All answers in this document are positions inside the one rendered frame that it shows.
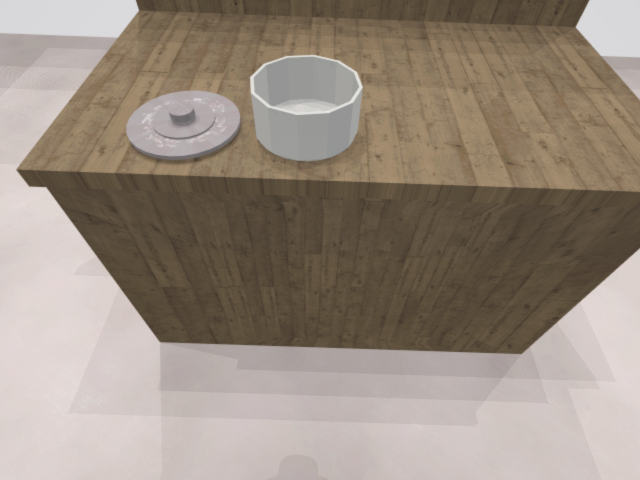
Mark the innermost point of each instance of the table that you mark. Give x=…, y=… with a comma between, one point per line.
x=493, y=183

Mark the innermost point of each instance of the pot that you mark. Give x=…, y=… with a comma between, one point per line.
x=306, y=108

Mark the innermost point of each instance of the knob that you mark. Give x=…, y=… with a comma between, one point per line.
x=181, y=111

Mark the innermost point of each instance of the lid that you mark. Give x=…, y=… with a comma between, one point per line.
x=152, y=132

